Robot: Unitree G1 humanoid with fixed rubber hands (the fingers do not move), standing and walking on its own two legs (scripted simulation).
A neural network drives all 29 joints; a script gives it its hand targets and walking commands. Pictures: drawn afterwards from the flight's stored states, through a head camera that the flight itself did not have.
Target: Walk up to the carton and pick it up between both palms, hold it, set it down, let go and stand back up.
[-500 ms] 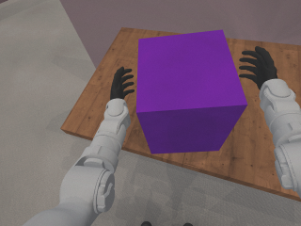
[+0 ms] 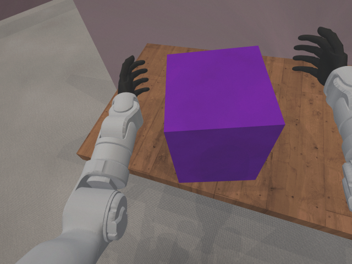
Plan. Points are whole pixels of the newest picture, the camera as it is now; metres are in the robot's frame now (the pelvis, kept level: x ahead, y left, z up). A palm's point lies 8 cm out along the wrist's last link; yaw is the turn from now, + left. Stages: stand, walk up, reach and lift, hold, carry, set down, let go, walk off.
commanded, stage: set down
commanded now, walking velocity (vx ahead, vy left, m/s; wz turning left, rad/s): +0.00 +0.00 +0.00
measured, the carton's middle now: (214, 121) +0.46 +0.01 +0.03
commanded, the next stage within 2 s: none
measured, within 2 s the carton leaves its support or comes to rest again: neither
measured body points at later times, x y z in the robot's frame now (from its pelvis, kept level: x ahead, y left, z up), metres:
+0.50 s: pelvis -0.01 +0.00 +0.01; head +0.06 -0.01 +0.45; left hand +0.43 +0.22 +0.21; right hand +0.51 -0.21 +0.22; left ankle +0.00 +0.15 -0.73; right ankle +0.03 -0.07 -0.73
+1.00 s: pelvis +0.00 +0.01 +0.01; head +0.06 -0.01 +0.46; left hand +0.37 +0.22 +0.14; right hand +0.45 -0.23 +0.13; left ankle +0.00 +0.15 -0.73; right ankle +0.03 -0.07 -0.73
